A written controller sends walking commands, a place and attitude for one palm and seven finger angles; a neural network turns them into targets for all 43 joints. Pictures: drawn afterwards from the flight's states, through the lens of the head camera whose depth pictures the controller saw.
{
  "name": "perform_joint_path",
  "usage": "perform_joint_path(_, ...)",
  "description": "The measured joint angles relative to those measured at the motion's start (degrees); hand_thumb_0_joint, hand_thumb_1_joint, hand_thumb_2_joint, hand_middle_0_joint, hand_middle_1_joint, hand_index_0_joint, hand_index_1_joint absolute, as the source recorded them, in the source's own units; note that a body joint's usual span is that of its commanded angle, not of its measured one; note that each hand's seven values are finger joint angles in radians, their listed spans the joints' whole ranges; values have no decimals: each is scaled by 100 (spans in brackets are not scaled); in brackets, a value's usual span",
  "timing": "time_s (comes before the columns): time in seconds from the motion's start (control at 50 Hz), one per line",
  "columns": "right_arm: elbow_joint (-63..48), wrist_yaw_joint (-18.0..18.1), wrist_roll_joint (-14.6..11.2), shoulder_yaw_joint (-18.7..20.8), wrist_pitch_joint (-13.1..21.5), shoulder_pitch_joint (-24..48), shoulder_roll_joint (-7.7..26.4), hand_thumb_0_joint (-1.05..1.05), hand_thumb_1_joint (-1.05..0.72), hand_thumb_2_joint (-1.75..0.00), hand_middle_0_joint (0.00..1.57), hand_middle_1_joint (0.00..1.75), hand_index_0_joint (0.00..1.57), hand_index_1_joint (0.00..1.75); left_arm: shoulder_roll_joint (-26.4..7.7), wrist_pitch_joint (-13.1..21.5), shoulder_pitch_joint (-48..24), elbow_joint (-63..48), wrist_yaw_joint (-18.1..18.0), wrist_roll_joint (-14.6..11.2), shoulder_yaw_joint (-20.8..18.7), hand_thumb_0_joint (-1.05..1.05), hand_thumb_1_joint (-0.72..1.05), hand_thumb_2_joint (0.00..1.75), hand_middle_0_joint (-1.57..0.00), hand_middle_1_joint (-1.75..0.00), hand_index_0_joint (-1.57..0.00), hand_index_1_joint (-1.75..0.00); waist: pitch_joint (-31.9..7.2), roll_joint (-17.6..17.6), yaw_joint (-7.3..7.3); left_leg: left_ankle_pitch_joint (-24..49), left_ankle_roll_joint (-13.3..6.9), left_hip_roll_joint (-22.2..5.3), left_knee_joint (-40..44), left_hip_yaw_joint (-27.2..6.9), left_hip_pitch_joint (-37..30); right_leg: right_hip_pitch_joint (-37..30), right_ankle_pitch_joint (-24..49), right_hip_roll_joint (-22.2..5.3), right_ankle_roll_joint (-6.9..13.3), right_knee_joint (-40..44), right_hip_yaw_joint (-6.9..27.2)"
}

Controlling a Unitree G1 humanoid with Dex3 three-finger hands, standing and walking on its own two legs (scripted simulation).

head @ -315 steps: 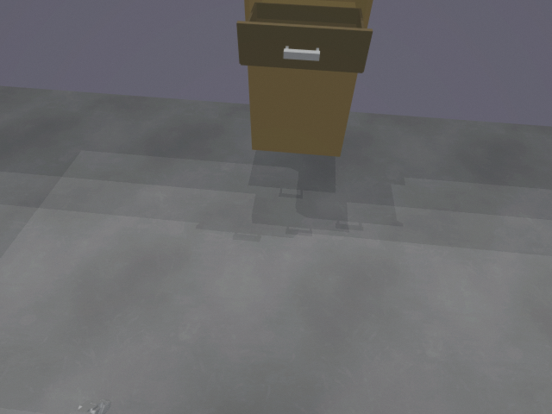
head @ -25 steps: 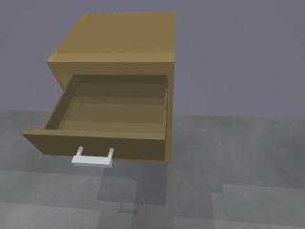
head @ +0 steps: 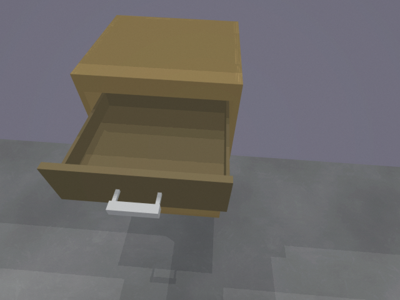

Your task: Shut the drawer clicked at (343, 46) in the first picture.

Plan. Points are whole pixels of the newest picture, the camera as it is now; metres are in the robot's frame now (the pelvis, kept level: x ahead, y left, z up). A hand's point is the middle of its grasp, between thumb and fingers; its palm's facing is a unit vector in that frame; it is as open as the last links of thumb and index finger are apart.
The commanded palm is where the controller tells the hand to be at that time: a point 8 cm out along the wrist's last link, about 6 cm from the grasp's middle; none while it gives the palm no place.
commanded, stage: look again from close up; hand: left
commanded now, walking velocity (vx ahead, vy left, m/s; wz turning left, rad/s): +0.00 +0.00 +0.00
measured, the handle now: (136, 201) +0.34 +0.18 -0.05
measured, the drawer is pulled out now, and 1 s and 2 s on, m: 0.29 0.29 0.29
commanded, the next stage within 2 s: raise the hand and make a fist in 0.44 s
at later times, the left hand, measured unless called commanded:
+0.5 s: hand out of the picture +0.04 +0.18 -0.17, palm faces -0.01 -0.97 -0.25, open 7.4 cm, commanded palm none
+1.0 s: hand out of the picture +0.12 +0.16 -0.05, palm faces +0.08 -1.00 -0.01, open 5.7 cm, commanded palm +0.12 +0.21 -0.04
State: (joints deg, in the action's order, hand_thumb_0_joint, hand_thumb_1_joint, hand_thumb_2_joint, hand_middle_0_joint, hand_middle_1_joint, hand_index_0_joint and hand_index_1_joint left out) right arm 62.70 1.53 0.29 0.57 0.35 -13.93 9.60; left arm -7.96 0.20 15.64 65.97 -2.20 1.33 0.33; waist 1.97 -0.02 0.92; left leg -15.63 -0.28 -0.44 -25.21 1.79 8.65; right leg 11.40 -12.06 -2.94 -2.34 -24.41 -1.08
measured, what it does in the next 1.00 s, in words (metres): lowers itself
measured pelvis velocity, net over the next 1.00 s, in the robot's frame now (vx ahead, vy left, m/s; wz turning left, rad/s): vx -0.03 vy -0.04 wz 0.05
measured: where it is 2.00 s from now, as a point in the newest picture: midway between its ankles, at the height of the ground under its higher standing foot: outside the picture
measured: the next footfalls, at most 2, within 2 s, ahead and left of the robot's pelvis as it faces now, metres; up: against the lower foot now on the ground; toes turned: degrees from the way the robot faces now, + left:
none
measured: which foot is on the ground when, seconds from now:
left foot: down 0.00-1.00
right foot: down 0.00-1.00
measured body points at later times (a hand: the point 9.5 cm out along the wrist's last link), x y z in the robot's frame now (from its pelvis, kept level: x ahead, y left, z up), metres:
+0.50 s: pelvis +0.01 -0.01 +0.00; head +0.03 -0.03 +0.44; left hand +0.04 +0.23 -0.15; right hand +0.02 -0.23 -0.17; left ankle -0.02 +0.11 -0.74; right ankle +0.01 -0.15 -0.74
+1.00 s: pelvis -0.03 -0.04 -0.09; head +0.01 -0.03 +0.36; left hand +0.11 +0.22 -0.05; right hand +0.24 -0.27 -0.10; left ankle -0.02 +0.11 -0.74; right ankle +0.01 -0.15 -0.74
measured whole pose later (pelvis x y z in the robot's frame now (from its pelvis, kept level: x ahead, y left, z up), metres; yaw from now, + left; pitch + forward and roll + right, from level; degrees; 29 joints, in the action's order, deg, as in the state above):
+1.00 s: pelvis -0.03 -0.04 -0.09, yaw +3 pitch +12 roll +0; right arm 26.9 2.0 -1.9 4.8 16.9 -6.2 15.7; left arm -10.2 29.1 29.8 3.4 20.9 -16.0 -9.8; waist -7.3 -1.0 3.0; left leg -31.1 2.6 -2.0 -65.5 -2.8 46.3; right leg 48.1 -28.6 -2.6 1.1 -64.8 -4.3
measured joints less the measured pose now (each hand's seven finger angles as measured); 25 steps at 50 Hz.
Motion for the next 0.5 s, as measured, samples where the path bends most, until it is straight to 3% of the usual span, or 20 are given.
perform_joint_path(0.16,-372,-59,58,-56,31,-338,41,1,-93,-90,20,30,20,30,-80,-18,67,-305,59,-3,89,1,91,89,-20,-30,-20,-30,-69,139,-79,-316,-50,56,-534,0,260,300,-353,-69,-9,-619,22)
perform_joint_path(0.5,-154,-62,44,-134,54,-274,27,1,-91,-90,20,30,20,30,-202,-25,-192,-514,53,-49,52,1,91,89,-20,-30,-20,-30,33,158,-101,-197,56,25,-150,30,-33,171,-401,-31,74,-557,46)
